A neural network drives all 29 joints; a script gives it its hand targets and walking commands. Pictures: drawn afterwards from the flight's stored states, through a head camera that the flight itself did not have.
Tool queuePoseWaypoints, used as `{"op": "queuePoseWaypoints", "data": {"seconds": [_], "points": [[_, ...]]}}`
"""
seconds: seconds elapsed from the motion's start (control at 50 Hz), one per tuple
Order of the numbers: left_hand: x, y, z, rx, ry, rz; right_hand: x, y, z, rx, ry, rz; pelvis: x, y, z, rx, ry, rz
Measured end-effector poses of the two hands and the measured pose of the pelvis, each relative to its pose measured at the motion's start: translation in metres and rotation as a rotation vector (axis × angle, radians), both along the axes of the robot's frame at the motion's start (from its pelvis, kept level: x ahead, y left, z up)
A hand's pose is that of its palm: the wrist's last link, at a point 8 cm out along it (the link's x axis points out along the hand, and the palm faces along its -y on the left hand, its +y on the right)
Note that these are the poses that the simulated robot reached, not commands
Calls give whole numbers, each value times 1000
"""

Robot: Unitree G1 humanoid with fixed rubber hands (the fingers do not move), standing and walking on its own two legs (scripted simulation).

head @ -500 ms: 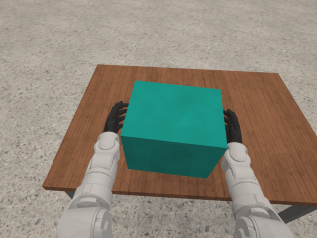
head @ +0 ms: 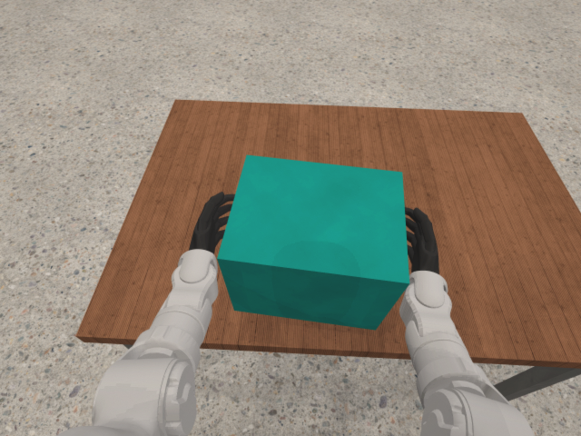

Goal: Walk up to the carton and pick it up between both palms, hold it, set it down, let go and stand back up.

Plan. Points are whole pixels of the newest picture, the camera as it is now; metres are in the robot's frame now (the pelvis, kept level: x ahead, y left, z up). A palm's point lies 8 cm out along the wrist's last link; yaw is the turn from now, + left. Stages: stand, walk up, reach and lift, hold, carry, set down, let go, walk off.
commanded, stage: set down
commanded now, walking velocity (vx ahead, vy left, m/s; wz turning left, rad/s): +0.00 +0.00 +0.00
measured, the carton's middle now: (313, 245) +0.39 -0.01 +0.00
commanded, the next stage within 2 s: none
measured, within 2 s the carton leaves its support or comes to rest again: rests again in 1.54 s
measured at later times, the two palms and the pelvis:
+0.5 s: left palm (210, 255) +0.39 +0.15 -0.03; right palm (408, 274) +0.36 -0.17 -0.03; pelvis +0.00 +0.01 -0.01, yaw +0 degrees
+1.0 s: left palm (213, 274) +0.39 +0.16 -0.09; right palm (396, 290) +0.36 -0.16 -0.09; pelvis +0.00 +0.01 -0.04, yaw -1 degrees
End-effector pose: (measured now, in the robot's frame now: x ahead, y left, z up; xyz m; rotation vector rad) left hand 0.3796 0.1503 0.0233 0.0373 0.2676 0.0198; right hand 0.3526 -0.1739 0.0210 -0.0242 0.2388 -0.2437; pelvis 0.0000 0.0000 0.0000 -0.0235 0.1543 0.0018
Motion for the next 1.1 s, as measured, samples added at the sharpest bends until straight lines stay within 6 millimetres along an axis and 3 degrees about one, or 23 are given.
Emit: {"op": "queuePoseWaypoints", "data": {"seconds": [0.32, 0.9, 1.1], "points": [[11, 6, -27, 21, 32, -16, 8, 6, -28, 5, 34, -8, 1, 11, -5, -14, 108, -1], [9, 9, -113, 29, 114, -26, 6, 9, -105, 21, 117, -16, 1, 5, -32, -41, 364, 5], [14, 8, -118, 15, 66, -19, 12, 8, -113, 31, 74, -14, -11, 10, -48, -61, 412, 8]]}}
